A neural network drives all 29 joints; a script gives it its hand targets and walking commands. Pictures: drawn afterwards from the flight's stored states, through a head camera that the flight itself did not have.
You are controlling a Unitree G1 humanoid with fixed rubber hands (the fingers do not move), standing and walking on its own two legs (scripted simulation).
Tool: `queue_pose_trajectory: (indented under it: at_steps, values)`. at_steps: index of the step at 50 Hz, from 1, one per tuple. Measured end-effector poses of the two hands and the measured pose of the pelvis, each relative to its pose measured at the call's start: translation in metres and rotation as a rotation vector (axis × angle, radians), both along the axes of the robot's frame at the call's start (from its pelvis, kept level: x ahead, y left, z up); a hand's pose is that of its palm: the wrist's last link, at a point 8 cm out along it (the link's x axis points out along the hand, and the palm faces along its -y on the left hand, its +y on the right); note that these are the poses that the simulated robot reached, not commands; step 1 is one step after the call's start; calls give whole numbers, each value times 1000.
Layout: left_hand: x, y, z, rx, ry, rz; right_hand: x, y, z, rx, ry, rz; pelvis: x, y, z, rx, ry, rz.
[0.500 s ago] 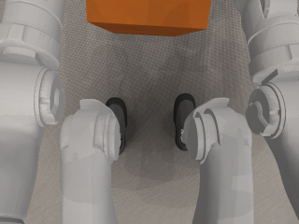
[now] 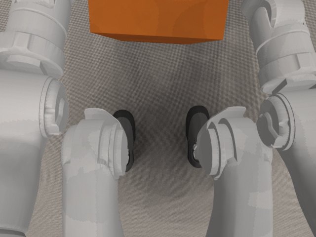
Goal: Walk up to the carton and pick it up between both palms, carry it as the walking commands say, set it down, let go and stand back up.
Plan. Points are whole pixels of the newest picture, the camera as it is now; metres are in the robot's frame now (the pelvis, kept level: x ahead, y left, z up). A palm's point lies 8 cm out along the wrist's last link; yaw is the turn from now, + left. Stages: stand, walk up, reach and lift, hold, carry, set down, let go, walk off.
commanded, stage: reach and lift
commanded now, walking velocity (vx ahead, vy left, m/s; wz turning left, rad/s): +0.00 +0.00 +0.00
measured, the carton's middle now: out of the picture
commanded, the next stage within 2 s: none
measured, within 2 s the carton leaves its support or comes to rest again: leaves its support in 1.14 s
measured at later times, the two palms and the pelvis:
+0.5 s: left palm out of the picture +0.57 +0.14 -0.18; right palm out of the picture +0.56 -0.13 -0.18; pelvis +0.00 +0.00 +0.00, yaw +0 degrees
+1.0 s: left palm out of the picture +0.57 +0.14 -0.19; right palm out of the picture +0.57 -0.13 -0.18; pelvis +0.00 +0.00 -0.01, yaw +0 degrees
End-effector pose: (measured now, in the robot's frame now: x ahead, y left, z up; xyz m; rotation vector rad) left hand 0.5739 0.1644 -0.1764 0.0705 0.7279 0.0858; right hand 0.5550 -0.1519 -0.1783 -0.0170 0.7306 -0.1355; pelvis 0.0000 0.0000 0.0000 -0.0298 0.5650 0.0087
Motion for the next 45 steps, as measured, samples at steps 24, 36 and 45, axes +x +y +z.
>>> queue_pose_trajectory:
  at_steps: [24,36,45]
  values:
    - [-4,-20,-7,7,10,-38,3,23,-2,-10,2,34,-3,1,2,-6,17,1]
    - [2,-20,-5,0,36,-72,10,20,1,1,32,60,0,3,-12,-13,-12,7]
    - [-2,-20,-9,-43,22,-63,13,18,0,8,34,61,3,4,-15,-13,-15,6]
